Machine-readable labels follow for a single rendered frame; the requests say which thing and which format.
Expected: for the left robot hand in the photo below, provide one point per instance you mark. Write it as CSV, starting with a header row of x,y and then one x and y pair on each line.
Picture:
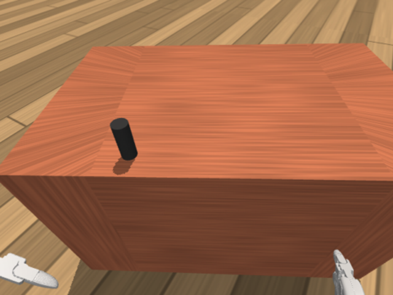
x,y
13,268

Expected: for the right robot hand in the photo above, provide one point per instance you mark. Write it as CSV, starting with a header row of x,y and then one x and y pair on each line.
x,y
343,277

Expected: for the can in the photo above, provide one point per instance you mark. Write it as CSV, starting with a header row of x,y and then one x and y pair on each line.
x,y
124,138

